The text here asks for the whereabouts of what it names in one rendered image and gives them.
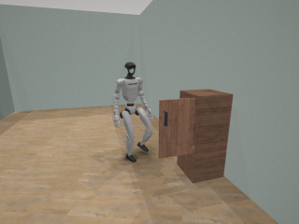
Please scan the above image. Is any robot right hand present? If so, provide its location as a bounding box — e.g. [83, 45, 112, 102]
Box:
[113, 114, 121, 129]

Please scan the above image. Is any robot right foot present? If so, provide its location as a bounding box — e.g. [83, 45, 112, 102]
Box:
[126, 153, 136, 162]

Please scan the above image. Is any cupboard door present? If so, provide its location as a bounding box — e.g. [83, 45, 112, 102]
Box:
[158, 98, 196, 159]

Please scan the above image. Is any right robot thigh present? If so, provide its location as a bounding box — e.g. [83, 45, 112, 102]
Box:
[120, 109, 135, 141]

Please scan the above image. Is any right robot upper arm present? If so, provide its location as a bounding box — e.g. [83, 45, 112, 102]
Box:
[114, 78, 125, 100]

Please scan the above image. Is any left robot upper arm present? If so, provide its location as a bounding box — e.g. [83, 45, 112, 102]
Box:
[137, 77, 144, 96]

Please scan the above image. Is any right robot forearm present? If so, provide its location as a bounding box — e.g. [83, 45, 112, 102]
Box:
[113, 94, 120, 115]

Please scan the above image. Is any robot left hand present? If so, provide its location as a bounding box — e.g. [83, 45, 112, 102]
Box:
[146, 108, 153, 120]

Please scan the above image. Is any handle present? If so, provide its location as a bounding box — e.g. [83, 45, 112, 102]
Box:
[164, 111, 168, 127]

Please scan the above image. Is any left robot forearm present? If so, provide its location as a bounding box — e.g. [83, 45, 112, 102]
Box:
[140, 94, 149, 109]

